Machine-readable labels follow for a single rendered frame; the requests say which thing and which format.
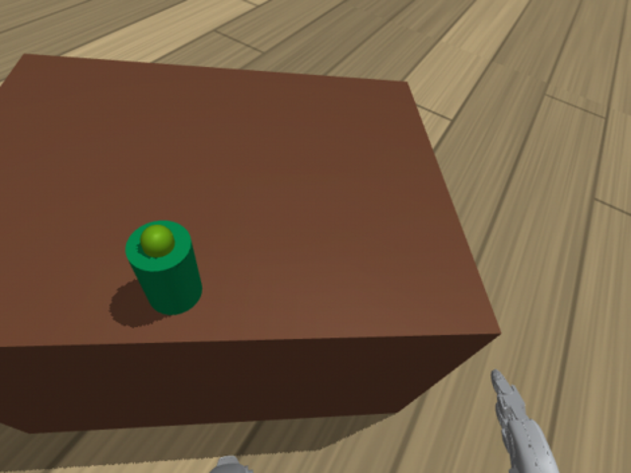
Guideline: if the right robot hand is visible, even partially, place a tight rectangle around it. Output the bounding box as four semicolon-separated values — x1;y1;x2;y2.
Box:
491;370;559;473

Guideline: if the bottle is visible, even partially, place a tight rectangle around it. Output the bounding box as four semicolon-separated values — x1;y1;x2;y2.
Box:
125;221;202;315

